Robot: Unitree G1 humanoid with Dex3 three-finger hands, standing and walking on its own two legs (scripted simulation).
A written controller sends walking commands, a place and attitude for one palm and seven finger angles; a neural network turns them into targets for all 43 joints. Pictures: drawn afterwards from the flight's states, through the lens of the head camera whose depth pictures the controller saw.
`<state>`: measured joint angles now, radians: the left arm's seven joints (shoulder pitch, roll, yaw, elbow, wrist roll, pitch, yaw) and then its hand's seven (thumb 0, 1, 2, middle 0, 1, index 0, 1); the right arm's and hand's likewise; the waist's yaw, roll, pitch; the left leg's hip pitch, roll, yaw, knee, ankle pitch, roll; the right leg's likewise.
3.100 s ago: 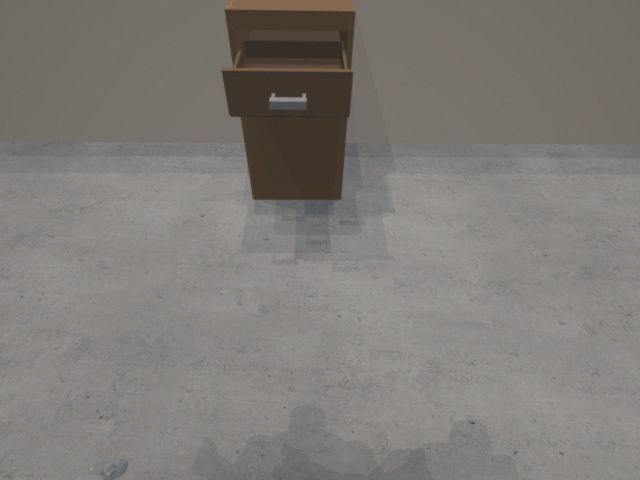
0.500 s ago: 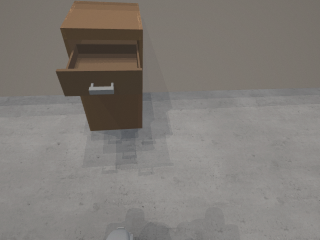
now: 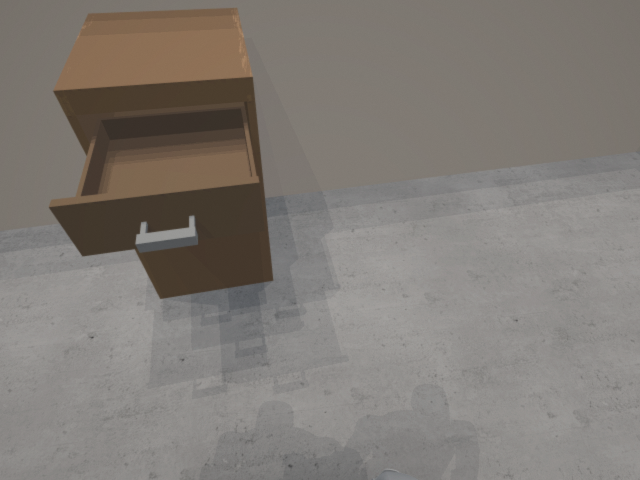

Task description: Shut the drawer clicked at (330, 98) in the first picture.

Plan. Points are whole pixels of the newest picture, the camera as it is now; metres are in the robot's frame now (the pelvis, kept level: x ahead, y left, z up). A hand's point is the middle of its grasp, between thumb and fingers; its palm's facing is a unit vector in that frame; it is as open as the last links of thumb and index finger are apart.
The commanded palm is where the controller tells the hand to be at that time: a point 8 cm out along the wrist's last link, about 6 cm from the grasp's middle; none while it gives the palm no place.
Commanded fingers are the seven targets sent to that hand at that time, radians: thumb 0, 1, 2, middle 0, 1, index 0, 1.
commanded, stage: turn to face it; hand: left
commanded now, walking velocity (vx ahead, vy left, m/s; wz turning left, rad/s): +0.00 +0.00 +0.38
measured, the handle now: (168, 231) +0.56 +0.31 -0.09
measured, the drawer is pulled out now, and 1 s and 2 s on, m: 0.30 0.30 0.30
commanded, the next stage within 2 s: take the last steps up to it in 0.36 s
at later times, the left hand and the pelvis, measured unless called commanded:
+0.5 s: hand out of the picture +0.03 +0.20 -0.19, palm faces +0.24 -0.95 -0.18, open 7.3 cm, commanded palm none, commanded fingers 0.00 0.90 0.90 -0.20 -0.30 -0.20 -0.30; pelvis +0.02 +0.01 -0.01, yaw +10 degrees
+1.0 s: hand out of the picture -0.02 +0.11 -0.16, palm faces +0.33 -0.93 -0.18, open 7.4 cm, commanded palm none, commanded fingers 0.00 0.90 0.90 -0.20 -0.30 -0.20 -0.30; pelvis +0.08 -0.03 +0.01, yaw +14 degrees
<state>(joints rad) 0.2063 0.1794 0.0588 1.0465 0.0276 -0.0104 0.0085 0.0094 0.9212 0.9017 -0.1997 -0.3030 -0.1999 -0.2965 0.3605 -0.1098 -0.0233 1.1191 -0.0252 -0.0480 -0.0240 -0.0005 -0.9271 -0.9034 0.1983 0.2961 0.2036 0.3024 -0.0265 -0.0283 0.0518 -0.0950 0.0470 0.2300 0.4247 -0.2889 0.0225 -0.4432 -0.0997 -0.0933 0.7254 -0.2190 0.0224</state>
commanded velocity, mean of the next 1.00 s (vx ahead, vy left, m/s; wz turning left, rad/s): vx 0.17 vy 0.00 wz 0.16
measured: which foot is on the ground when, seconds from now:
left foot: down 0.00-0.06, up 0.08-0.38, down 0.40-0.80, up 0.82-1.00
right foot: up 0.00-0.04, down 0.06-0.40, up 0.42-0.76, down 0.78-1.00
